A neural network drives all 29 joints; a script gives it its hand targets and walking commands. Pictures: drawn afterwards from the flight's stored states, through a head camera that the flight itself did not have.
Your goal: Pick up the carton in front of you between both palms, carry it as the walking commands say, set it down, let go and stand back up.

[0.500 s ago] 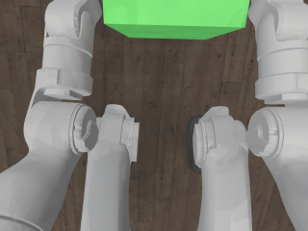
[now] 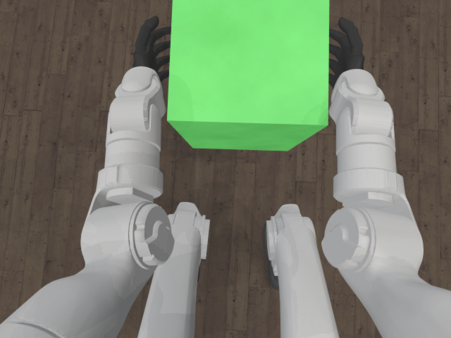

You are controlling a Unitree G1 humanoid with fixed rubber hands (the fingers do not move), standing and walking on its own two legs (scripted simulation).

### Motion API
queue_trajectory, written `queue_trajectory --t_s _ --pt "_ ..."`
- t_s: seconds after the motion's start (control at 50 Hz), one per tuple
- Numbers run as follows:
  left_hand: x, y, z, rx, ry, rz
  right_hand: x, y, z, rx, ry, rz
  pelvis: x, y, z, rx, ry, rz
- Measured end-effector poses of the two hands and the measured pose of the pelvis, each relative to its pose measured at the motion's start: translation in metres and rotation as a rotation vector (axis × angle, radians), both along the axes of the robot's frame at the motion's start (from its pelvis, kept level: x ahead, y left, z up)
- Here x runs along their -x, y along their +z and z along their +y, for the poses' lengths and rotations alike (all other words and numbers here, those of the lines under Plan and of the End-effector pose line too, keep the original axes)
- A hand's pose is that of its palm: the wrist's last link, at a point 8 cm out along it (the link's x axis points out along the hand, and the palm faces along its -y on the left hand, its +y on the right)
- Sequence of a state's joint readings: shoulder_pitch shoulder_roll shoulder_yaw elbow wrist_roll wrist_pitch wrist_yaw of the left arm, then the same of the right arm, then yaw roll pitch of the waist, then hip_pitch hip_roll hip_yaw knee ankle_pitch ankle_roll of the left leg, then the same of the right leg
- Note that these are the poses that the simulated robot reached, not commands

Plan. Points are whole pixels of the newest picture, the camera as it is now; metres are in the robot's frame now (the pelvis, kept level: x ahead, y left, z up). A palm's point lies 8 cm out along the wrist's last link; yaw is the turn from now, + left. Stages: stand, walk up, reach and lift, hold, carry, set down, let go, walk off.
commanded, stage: reach and lift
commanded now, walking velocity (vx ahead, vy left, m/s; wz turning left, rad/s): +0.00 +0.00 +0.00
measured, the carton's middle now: (244, 84) +0.53 -0.01 -0.13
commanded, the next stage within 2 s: none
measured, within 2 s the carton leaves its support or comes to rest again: neither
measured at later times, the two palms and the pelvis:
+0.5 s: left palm (91, 48) +0.46 +0.14 +0.11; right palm (422, 52) +0.46 -0.16 +0.11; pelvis +0.05 +0.00 +0.14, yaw +0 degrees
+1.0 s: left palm out of the picture +0.41 +0.15 +0.25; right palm out of the picture +0.41 -0.15 +0.26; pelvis +0.09 +0.00 +0.26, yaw +0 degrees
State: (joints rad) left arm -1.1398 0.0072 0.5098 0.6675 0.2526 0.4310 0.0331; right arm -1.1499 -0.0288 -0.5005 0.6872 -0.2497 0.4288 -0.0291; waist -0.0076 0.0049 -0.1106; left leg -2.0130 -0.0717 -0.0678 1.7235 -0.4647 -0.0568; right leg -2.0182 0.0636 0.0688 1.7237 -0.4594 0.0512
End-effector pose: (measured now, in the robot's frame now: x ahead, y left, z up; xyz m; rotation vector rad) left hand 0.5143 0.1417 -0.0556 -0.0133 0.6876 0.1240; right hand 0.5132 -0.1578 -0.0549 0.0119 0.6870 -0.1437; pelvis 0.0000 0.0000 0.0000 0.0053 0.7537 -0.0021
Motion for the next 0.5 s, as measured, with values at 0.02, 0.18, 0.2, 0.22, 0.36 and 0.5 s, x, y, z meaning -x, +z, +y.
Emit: queue_trajectory --t_s 0.02,0.18,0.2,0.22,0.36,0.5 --pt "0.001 0.005 0.000 0.001 0.000 -0.002 0.001 0.005 0.000 -0.001 -0.002 -0.002 -0.002 0.004 0.000 0.000 0.000 0.000" --pt "0.015 0.056 -0.001 0.009 0.005 0.002 0.015 0.056 -0.001 -0.010 -0.008 0.001 -0.021 0.044 0.001 0.001 -0.003 -0.034" --pt "0.017 0.063 -0.001 0.009 0.006 0.003 0.017 0.063 -0.001 -0.011 -0.008 0.003 -0.023 0.050 0.001 0.001 -0.003 -0.041" --pt "0.019 0.070 -0.001 0.010 0.007 0.005 0.019 0.070 0.000 -0.011 -0.009 0.005 -0.026 0.056 0.001 0.001 -0.004 -0.049" --pt "0.036 0.118 0.000 0.014 0.012 0.013 0.035 0.118 0.001 -0.015 -0.010 0.012 -0.041 0.099 0.000 0.001 -0.005 -0.112" --pt "0.051 0.162 0.001 0.016 0.012 0.009 0.051 0.162 0.001 -0.020 -0.014 0.008 -0.053 0.137 0.000 0.002 -0.006 -0.190"
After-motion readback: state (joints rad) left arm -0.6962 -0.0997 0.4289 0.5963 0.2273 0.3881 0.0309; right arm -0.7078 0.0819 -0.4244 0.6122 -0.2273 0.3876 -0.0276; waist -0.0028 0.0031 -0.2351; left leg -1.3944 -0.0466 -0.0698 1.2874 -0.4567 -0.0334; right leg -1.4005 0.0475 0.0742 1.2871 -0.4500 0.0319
